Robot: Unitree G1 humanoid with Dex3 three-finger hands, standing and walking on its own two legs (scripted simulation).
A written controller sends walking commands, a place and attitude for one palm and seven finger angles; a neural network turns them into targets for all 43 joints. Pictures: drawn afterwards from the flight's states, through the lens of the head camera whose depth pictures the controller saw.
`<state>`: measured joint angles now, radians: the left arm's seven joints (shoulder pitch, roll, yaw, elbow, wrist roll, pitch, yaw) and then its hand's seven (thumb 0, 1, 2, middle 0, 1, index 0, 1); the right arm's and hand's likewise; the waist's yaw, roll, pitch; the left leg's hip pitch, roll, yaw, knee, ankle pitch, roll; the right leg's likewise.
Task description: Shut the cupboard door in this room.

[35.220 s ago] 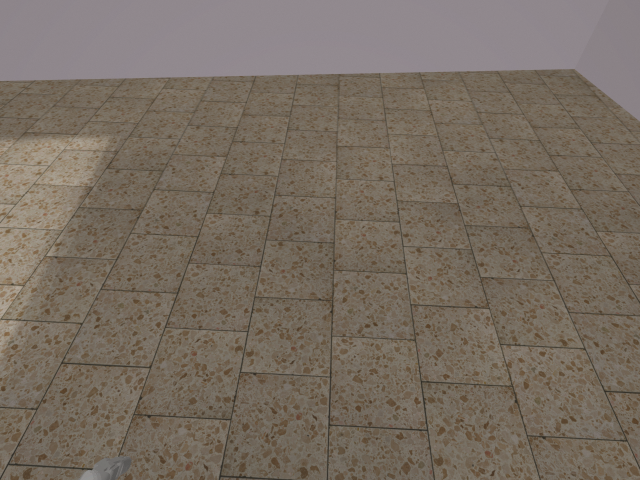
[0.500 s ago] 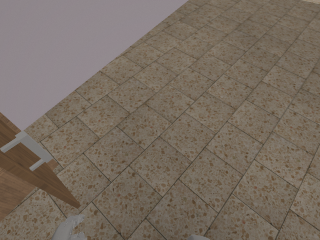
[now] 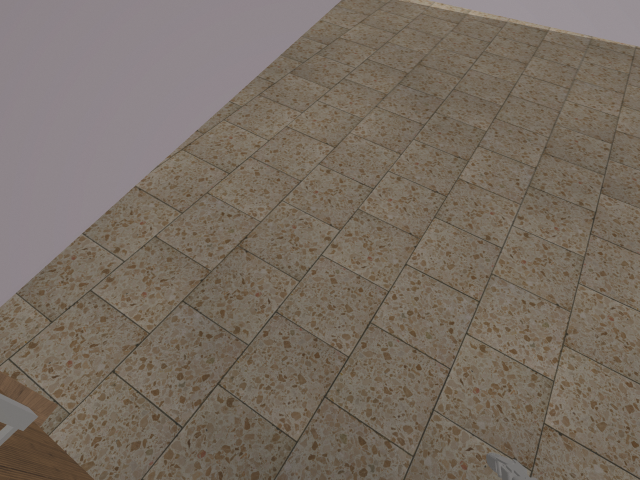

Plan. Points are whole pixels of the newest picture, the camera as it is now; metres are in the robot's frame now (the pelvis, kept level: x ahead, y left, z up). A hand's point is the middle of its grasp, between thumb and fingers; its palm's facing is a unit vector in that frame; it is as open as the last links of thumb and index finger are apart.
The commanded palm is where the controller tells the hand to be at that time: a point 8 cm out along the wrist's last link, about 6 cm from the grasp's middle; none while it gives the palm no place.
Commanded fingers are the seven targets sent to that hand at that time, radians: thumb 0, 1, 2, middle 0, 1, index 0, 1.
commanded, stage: walk around to get in front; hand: left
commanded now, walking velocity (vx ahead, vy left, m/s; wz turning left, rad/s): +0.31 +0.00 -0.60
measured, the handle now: out of the picture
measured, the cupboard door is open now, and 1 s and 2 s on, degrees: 82 82 82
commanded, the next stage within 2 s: none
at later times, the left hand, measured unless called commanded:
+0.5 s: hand (309, 316) +0.41 +0.06 -0.18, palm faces -0.36 -0.91 -0.22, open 7.4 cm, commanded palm none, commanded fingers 0.00 0.90 0.90 -0.20 -0.30 -0.20 -0.30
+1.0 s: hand (331, 314) +0.41 +0.02 -0.16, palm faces -0.26 -0.94 -0.20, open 7.3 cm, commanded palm none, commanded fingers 0.00 0.90 0.90 -0.20 -0.30 -0.20 -0.30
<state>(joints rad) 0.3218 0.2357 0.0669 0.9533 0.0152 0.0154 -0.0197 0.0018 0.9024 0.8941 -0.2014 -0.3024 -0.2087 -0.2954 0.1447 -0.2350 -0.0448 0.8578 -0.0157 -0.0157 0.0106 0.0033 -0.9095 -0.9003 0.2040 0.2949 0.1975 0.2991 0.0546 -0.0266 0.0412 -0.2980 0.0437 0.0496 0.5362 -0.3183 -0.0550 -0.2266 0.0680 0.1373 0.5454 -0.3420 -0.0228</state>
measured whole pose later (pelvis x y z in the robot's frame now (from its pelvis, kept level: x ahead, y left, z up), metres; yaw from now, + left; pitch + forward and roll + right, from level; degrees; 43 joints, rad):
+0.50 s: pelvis +0.20 -0.07 -0.03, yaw -18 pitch +0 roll +1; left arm 0.05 0.24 0.06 0.90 0.02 -0.05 -0.03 0.00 0.91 0.90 -0.19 -0.30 -0.20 -0.29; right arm 0.46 -0.17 -0.05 1.08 0.00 -0.01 0.00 0.00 -0.91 -0.90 0.20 0.29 0.20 0.30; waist -0.05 -0.02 0.15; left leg -0.07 0.17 0.19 0.99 -0.53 -0.08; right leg -0.49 0.01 -0.16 0.70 -0.19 -0.12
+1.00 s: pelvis +0.41 -0.16 +0.00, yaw -22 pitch +1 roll +1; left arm 0.43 0.13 0.02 1.11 0.02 -0.08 0.02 0.00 0.91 0.89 -0.20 -0.30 -0.20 -0.29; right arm 0.08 -0.17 -0.04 0.99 -0.02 -0.01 0.03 0.00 -0.91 -0.90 0.20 0.29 0.20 0.30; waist 0.07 0.01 0.06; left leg -0.56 0.10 0.09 0.77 -0.19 -0.03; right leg 0.05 0.08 -0.06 0.30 -0.36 -0.10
